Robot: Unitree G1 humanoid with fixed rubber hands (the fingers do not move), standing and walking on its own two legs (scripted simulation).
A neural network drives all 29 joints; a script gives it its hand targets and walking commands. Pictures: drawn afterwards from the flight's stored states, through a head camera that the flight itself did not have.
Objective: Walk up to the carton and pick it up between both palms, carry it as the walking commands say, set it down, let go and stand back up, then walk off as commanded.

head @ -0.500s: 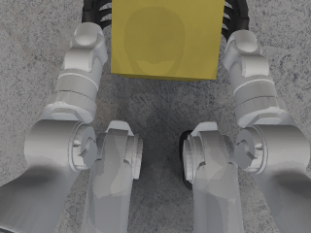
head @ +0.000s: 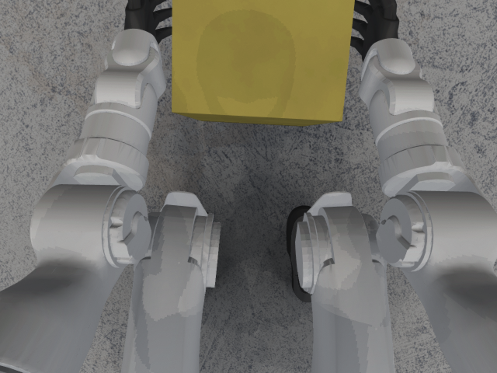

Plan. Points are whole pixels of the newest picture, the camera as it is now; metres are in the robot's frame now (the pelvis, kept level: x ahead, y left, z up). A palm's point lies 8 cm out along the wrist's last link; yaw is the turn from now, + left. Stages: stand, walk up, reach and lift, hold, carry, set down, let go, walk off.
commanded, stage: set down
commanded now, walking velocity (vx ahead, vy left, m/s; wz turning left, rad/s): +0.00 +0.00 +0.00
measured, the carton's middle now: (258, 50) +0.53 -0.01 -0.24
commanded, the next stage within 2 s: none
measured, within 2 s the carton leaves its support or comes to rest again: neither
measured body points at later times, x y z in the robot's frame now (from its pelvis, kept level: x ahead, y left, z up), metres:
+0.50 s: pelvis +0.00 +0.00 +0.01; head +0.36 -0.01 +0.27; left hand +0.54 +0.16 -0.18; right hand +0.53 -0.19 -0.18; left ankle +0.10 +0.12 -0.33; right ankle +0.11 -0.12 -0.33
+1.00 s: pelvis +0.00 +0.00 +0.03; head +0.35 -0.01 +0.31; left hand +0.55 +0.17 -0.11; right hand +0.54 -0.21 -0.12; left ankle +0.10 +0.12 -0.33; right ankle +0.11 -0.12 -0.33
